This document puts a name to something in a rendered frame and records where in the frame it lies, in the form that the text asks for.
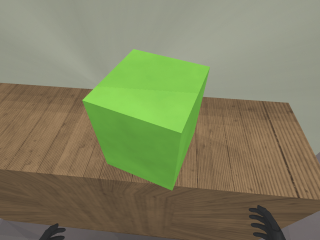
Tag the robot right hand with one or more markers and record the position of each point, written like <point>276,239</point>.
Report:
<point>271,227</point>

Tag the carton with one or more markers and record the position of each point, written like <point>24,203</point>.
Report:
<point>144,114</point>

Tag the robot left hand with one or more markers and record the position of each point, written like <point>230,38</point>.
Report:
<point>52,230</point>

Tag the pedestal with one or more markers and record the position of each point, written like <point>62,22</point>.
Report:
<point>243,153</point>

